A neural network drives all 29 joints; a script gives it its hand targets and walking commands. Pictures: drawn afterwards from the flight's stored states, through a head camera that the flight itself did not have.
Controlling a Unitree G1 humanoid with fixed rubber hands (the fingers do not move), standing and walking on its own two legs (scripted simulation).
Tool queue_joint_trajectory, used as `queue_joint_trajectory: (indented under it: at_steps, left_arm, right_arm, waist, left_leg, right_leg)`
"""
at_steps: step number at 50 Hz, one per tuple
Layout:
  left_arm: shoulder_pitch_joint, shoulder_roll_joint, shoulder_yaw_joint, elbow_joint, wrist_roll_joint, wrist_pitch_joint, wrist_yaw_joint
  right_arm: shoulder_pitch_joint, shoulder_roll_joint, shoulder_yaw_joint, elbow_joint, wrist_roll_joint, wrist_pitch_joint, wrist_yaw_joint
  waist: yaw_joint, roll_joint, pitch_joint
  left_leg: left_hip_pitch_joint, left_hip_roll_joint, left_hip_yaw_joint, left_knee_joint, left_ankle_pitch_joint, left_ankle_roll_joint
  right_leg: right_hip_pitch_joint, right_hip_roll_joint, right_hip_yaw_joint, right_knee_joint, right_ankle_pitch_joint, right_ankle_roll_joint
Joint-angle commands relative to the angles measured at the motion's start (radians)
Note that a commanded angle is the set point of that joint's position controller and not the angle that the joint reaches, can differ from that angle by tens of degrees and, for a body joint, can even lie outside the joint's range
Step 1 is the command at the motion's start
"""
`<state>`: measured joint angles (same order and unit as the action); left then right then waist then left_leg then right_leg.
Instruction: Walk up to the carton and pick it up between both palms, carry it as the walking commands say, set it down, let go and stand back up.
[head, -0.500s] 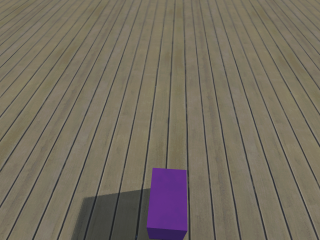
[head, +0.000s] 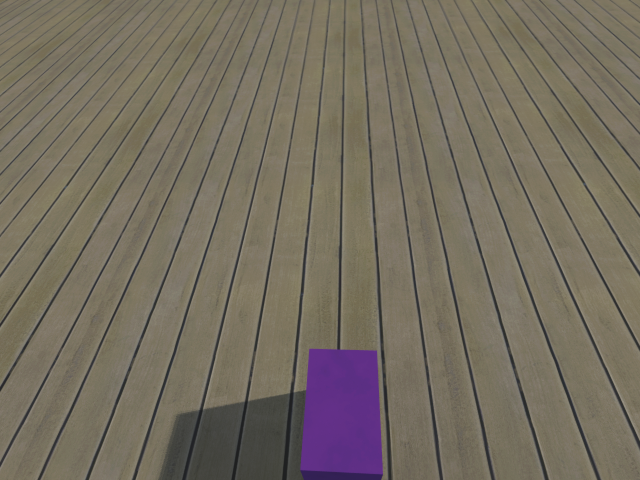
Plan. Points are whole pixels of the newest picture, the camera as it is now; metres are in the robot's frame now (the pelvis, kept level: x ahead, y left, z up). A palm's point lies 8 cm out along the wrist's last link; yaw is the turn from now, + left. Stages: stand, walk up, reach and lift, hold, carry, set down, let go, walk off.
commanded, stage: walk up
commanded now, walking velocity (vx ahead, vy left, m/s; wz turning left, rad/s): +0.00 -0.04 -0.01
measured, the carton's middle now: (342, 422) +0.38 -0.01 -0.64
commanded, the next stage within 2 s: none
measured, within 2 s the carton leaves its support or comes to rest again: neither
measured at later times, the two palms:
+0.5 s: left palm out of the picture -0.03 +0.15 -0.15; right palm out of the picture -0.03 -0.26 -0.16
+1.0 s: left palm out of the picture -0.03 +0.16 -0.15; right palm out of the picture -0.04 -0.25 -0.16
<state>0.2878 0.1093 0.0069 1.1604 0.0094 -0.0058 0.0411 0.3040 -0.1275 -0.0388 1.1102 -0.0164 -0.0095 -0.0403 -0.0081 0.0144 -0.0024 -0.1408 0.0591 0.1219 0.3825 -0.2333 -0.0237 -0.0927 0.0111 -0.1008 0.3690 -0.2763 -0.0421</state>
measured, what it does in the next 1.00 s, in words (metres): stands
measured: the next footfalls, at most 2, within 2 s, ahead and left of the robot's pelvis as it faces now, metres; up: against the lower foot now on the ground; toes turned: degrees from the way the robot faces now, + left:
right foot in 1.24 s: +0.01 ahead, -0.18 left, +0.00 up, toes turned +6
left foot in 1.52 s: +0.02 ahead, +0.05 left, +0.00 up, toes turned -8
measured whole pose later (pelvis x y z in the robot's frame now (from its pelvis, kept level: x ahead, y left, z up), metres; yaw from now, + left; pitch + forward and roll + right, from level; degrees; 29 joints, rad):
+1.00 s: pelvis -0.01 -0.05 -0.01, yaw +0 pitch +0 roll +1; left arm 0.31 0.10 0.02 1.12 0.02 -0.02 0.05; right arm 0.32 -0.12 -0.04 1.14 -0.01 0.02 -0.05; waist 0.00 0.02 0.01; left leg -0.20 0.14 0.11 0.45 -0.24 -0.09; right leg -0.15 0.06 -0.14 0.45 -0.31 -0.11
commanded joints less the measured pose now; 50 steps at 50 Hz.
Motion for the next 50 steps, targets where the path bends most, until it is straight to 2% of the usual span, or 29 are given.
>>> queue_joint_trajectory:
  at_steps: [1, 2, 4, 5, 7, 8, 11, 12, 15, 16, 17, 18, 19, 20, 22, 24, 28, 30, 33, 34, 35, 37, 40, 41, 42, 43, 47, 49, 50]
  left_arm:
    - [0.083, 0.085, 0.02, -0.018, 0.004, -0.02, 0.005]
    - [0.062, 0.06, 0.008, -0.023, 0.003, -0.025, 0.005]
    - [0.066, 0.061, 0.002, -0.004, 0.001, -0.024, 0.006]
    - [0.074, 0.075, 0.013, -0.007, 0.007, -0.025, 0.009]
    - [0.073, 0.065, 0.02, -0.006, 0.01, -0.017, 0.013]
    - [0.082, 0.065, 0.024, -0.007, 0.012, -0.01, 0.012]
    - [0.064, 0.073, 0.019, -0.022, 0.009, -0.018, 0.012]
    - [0.091, 0.086, 0.026, -0.022, 0.009, -0.011, 0.014]
    - [0.088, 0.054, 0.008, -0.028, 0.01, -0.029, 0.012]
    - [0.104, 0.07, 0.014, -0.009, 0.01, -0.029, 0.013]
    - [0.067, 0.085, 0.016, -0.02, 0.01, -0.026, 0.013]
    - [0.069, 0.077, 0.016, -0.011, 0.01, -0.027, 0.014]
    - [0.087, 0.064, 0.008, -0.018, 0.012, -0.031, 0.012]
    - [0.104, 0.07, 0.016, -0.018, 0.012, -0.026, 0.014]
    - [0.101, 0.07, 0.014, -0.02, 0.01, -0.029, 0.021]
    - [0.099, 0.073, 0.019, -0.033, 0.011, -0.023, 0.017]
    - [0.122, 0.064, 0.011, -0.029, 0.009, -0.029, 0.014]
    - [0.115, 0.076, 0.015, -0.028, 0.011, -0.025, 0.018]
    - [0.115, 0.068, 0.009, -0.023, 0.015, -0.027, 0.013]
    - [0.113, 0.073, 0.016, -0.021, 0.01, -0.027, 0.015]
    - [0.126, 0.067, 0.018, -0.02, 0.014, -0.023, 0.017]
    - [0.106, 0.083, 0.024, -0.039, 0.011, -0.022, 0.016]
    - [0.097, 0.071, 0.017, -0.038, 0.008, -0.027, 0.013]
    - [0.097, 0.082, 0.025, -0.045, 0.009, -0.028, 0.018]
    - [0.101, 0.086, 0.028, -0.053, 0.01, -0.026, 0.015]
    - [0.102, 0.092, 0.036, -0.054, 0.011, -0.023, 0.012]
    - [0.094, 0.088, 0.031, -0.074, 0.011, -0.024, 0.015]
    - [0.114, 0.099, 0.032, -0.064, 0.008, -0.021, 0.017]
    - [0.121, 0.091, 0.032, -0.073, 0.004, -0.018, 0.018]
  right_arm:
    - [0.054, -0.095, -0.022, -0.027, 0.003, -0.011, -0.007]
    - [0.05, -0.085, -0.021, -0.013, 0.009, -0.008, -0.009]
    - [0.049, -0.083, -0.018, -0.014, 0.008, -0.008, -0.007]
    - [0.066, -0.075, -0.018, -0.019, 0.009, -0.007, -0.007]
    - [0.067, -0.071, -0.023, -0.013, 0.006, -0.002, -0.006]
    - [0.086, -0.076, -0.021, -0.007, 0.003, 0.006, -0.012]
    - [0.097, -0.083, -0.023, 0.01, 0.002, 0.008, -0.014]
    - [0.084, -0.111, -0.029, -0.004, 0.003, 0.011, -0.013]
    - [0.109, -0.056, -0.016, 0.011, 0.008, 0.016, -0.014]
    - [0.104, -0.067, -0.018, 0.013, 0.01, 0.015, -0.012]
    - [0.093, -0.075, -0.025, 0.003, 0.015, 0.019, -0.012]
    - [0.086, -0.061, -0.021, 0.005, 0.015, 0.02, -0.013]
    - [0.098, -0.064, -0.019, 0.002, 0.01, 0.019, -0.013]
    - [0.098, -0.067, -0.022, -0.004, 0.008, 0.019, -0.013]
    - [0.096, -0.053, -0.02, 0.016, 0.011, 0.025, -0.011]
    - [0.103, -0.058, -0.019, 0.015, 0.007, 0.025, -0.016]
    - [0.111, -0.073, -0.016, 0.016, 0.003, 0.023, -0.016]
    - [0.096, -0.08, -0.014, 0.02, 0.005, 0.024, -0.016]
    - [0.072, -0.064, -0.012, 0.014, 0.007, 0.028, -0.014]
    - [0.092, -0.07, -0.017, 0.023, 0.008, 0.025, -0.012]
    - [0.109, -0.043, -0.012, 0.027, 0.009, 0.026, -0.013]
    - [0.104, -0.092, -0.024, 0.017, 0.004, 0.019, -0.014]
    - [0.127, -0.059, -0.012, 0.02, 0.003, 0.022, -0.019]
    - [0.124, -0.06, -0.013, 0.012, 0.005, 0.02, -0.017]
    - [0.098, -0.068, -0.017, 0.016, 0.005, 0.022, -0.016]
    - [0.102, -0.058, -0.013, 0.016, 0.001, 0.021, -0.018]
    - [0.106, -0.064, -0.012, 0.015, 0.002, 0.019, -0.018]
    - [0.087, -0.072, -0.011, 0.007, 0.0, 0.017, -0.017]
    - [0.104, -0.08, -0.012, 0.001, -0.005, 0.014, -0.017]
  waist:
    - [-0.003, -0.034, 0.007]
    - [0.0, 0.032, 0.027]
    - [0.0, -0.005, 0.024]
    - [0.001, -0.059, 0.028]
    - [-0.002, -0.025, 0.048]
    - [0.004, -0.053, 0.101]
    - [0.004, 0.007, 0.068]
    - [0.006, -0.045, 0.063]
    - [-0.005, 0.007, 0.051]
    - [0.003, -0.042, 0.041]
    - [0.002, -0.034, 0.071]
    - [-0.005, -0.075, 0.075]
    - [0.001, -0.053, 0.065]
    - [-0.002, -0.098, 0.072]
    - [0.0, -0.059, 0.07]
    - [-0.001, -0.051, 0.087]
    - [0.003, -0.036, 0.059]
    - [0.003, -0.006, 0.063]
    - [0.008, -0.019, 0.117]
    - [0.002, -0.023, 0.109]
    - [0.005, -0.06, 0.102]
    - [-0.001, -0.006, 0.104]
    - [-0.009, -0.057, 0.104]
    - [-0.002, -0.084, 0.077]
    - [0.006, -0.033, 0.09]
    - [0.005, -0.062, 0.067]
    - [0.003, -0.02, 0.083]
    - [-0.001, -0.059, 0.046]
    - [-0.003, -0.009, 0.043]
  left_leg:
    - [0.032, 0.134, -0.101, -0.036, 0.208, 0.025]
    - [0.004, 0.124, -0.098, -0.046, 0.195, 0.02]
    - [0.002, 0.122, -0.096, -0.038, 0.194, 0.019]
    - [0.004, 0.123, -0.082, -0.018, 0.199, 0.017]
    - [-0.02, 0.134, -0.089, -0.012, 0.172, 0.019]
    - [-0.043, 0.144, -0.093, -0.016, 0.184, 0.014]
    - [-0.012, 0.146, -0.076, 0.001, 0.178, 0.009]
    - [-0.03, 0.147, -0.07, 0.013, 0.165, 0.011]
    - [-0.035, 0.11, -0.063, 0.006, 0.099, 0.004]
    - [-0.034, 0.114, -0.055, 0.006, 0.093, 0.007]
    - [-0.064, 0.104, -0.035, 0.004, 0.059, -0.004]
    - [-0.047, 0.107, -0.046, 0.013, 0.065, 0.009]
    - [-0.036, 0.111, -0.04, 0.012, 0.07, -0.001]
    - [-0.05, 0.113, -0.033, 0.036, 0.055, 0.007]
    - [-0.048, 0.097, -0.012, 0.036, 0.053, -0.008]
    - [-0.044, 0.104, -0.02, 0.045, 0.039, -0.001]
    - [-0.039, 0.116, -0.026, 0.026, 0.071, -0.005]
    - [-0.041, 0.125, -0.02, 0.047, 0.082, 0.001]
    - [-0.069, 0.103, -0.028, 0.027, 0.03, -0.002]
    - [-0.064, 0.126, -0.026, 0.035, 0.063, -0.005]
    - [-0.061, 0.122, -0.02, 0.037, 0.049, -0.008]
    - [-0.082, 0.131, -0.032, 0.034, 0.055, -0.003]
    - [-0.058, 0.127, -0.037, 0.026, 0.068, -0.014]
    - [-0.053, 0.127, -0.031, 0.032, 0.067, -0.002]
    - [-0.063, 0.125, -0.019, 0.041, 0.056, -0.013]
    - [-0.06, 0.121, -0.015, 0.041, 0.058, -0.006]
    - [-0.079, 0.125, -0.026, 0.024, 0.083, -0.001]
    - [-0.068, 0.125, -0.029, 0.053, 0.092, 0.005]
    - [-0.069, 0.134, -0.027, 0.071, 0.107, -0.001]
  right_leg:
    - [-0.056, -0.141, 0.079, -0.058, 0.243, -0.004]
    - [-0.063, -0.152, 0.101, -0.054, 0.282, -0.005]
    - [-0.058, -0.154, 0.095, -0.067, 0.298, -0.003]
    - [-0.053, -0.155, 0.087, -0.048, 0.346, 0.004]
    - [-0.072, -0.154, 0.083, -0.047, 0.294, 0.011]
    - [-0.081, -0.146, 0.08, -0.053, 0.282, 0.007]
    - [-0.124, -0.15, 0.092, -0.04, 0.269, 0.009]
    - [-0.096, -0.146, 0.075, -0.048, 0.282, 0.009]
    - [-0.068, -0.17, 0.116, -0.064, 0.36, 0.019]
    - [-0.05, -0.167, 0.104, -0.062, 0.385, 0.02]
    - [-0.078, -0.179, 0.111, -0.06, 0.37, 0.019]
    - [-0.083, -0.179, 0.123, -0.074, 0.383, 0.027]
    - [-0.087, -0.178, 0.129, -0.065, 0.415, 0.022]
    - [-0.077, -0.165, 0.114, -0.068, 0.386, 0.032]
    - [-0.084, -0.182, 0.125, -0.065, 0.452, 0.04]
    - [-0.106, -0.173, 0.14, -0.074, 0.358, 0.027]
    - [-0.094, -0.164, 0.11, -0.045, 0.387, 0.017]
    - [-0.101, -0.166, 0.111, -0.037, 0.394, 0.037]
    - [-0.121, -0.163, 0.139, -0.08, 0.289, 0.026]
    - [-0.129, -0.166, 0.103, -0.054, 0.325, 0.032]
    - [-0.113, -0.161, 0.105, -0.058, 0.314, 0.04]
    - [-0.113, -0.164, 0.114, -0.049, 0.284, 0.024]
    - [-0.132, -0.158, 0.114, -0.046, 0.32, 0.009]
    - [-0.103, -0.159, 0.11, -0.047, 0.322, 0.027]
    - [-0.11, -0.165, 0.113, -0.047, 0.34, 0.029]
    - [-0.09, -0.158, 0.117, -0.039, 0.326, 0.012]
    - [-0.102, -0.16, 0.112, -0.02, 0.33, 0.018]
    - [-0.084, -0.161, 0.094, -0.022, 0.368, 0.031]
    - [-0.108, -0.164, 0.115, -0.002, 0.387, 0.02]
